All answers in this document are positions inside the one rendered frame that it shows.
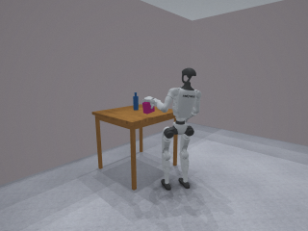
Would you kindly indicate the left robot forearm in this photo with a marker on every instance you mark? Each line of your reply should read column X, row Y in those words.
column 157, row 102

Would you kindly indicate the robot left foot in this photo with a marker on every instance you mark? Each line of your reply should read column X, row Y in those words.
column 166, row 185

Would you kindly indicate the sponge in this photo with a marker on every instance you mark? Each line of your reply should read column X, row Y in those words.
column 146, row 107

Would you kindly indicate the robot left hand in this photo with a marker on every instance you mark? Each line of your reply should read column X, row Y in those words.
column 147, row 99

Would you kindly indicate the table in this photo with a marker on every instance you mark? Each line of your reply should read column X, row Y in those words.
column 129, row 118

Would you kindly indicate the right robot upper arm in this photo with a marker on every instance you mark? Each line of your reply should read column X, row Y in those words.
column 196, row 108

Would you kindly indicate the left robot upper arm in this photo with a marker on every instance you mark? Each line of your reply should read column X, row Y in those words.
column 170, row 95

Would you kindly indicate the robot head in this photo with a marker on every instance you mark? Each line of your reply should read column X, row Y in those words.
column 189, row 72

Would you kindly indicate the right robot forearm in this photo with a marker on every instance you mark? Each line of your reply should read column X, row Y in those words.
column 191, row 115

